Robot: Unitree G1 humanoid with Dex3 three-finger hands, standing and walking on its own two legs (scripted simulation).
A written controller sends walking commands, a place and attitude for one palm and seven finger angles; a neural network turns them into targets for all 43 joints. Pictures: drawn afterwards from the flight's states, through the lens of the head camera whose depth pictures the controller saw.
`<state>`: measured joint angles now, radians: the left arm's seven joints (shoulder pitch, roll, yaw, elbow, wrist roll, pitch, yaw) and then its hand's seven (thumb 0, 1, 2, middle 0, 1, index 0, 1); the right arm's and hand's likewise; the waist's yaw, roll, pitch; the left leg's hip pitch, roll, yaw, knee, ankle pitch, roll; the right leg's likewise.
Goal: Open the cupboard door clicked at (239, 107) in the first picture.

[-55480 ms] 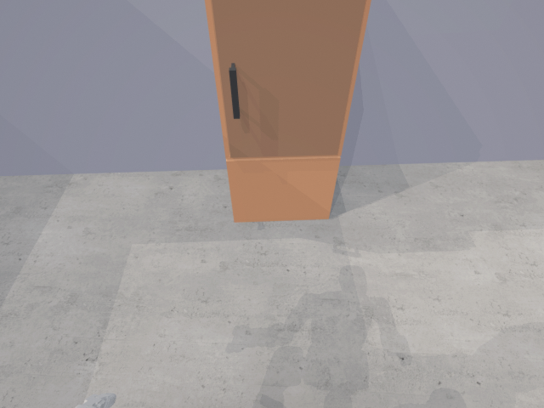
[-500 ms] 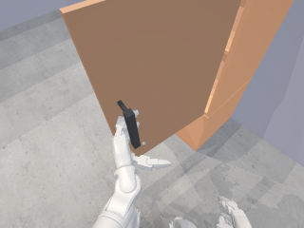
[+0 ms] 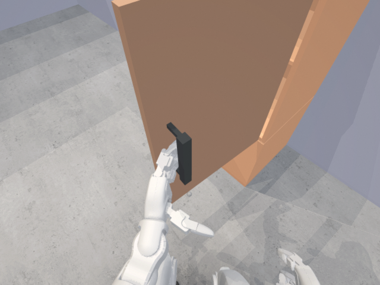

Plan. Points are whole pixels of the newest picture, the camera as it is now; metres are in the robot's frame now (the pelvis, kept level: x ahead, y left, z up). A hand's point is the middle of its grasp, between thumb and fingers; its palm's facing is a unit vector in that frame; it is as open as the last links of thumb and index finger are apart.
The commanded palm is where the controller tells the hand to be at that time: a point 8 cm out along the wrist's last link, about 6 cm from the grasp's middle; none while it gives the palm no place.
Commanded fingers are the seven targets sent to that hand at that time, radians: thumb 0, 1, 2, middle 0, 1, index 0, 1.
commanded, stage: slide the hand sideways off the handle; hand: left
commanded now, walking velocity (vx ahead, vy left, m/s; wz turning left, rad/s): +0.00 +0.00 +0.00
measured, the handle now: (179, 155) +0.37 +0.04 +0.06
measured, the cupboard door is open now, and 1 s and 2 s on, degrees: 85 84 84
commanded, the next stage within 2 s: draw the hand back to the body in 0.78 s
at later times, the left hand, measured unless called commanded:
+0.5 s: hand (159, 214) +0.25 +0.07 +0.04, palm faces -0.05 -1.00 +0.02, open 16.2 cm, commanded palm +0.23 +0.13 +0.04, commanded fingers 0.00 -0.50 0.30 -0.15 -0.30 -0.15 -0.30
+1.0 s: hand (141, 223) +0.23 +0.10 +0.06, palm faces -0.06 -1.00 -0.01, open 16.3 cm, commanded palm +0.21 +0.17 +0.07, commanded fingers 0.00 -0.50 0.30 -0.15 -0.30 -0.15 -0.30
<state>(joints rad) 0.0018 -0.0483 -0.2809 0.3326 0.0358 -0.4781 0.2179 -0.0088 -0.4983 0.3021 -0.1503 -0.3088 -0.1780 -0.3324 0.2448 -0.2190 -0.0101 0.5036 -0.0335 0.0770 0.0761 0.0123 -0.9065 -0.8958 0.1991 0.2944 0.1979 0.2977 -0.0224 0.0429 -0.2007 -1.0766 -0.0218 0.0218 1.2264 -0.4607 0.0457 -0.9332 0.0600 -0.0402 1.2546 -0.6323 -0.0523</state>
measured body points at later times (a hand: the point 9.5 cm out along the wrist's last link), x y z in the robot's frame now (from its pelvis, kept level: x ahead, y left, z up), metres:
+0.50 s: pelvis +0.00 +0.00 +0.00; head +0.07 +0.00 +0.45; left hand +0.25 +0.13 +0.04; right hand +0.19 -0.21 -0.09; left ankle +0.07 +0.09 -0.63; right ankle -0.01 -0.09 -0.63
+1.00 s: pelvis +0.00 -0.01 -0.01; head +0.07 -0.01 +0.44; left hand +0.23 +0.15 +0.06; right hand +0.19 -0.23 -0.10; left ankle +0.07 +0.09 -0.63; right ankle -0.01 -0.09 -0.63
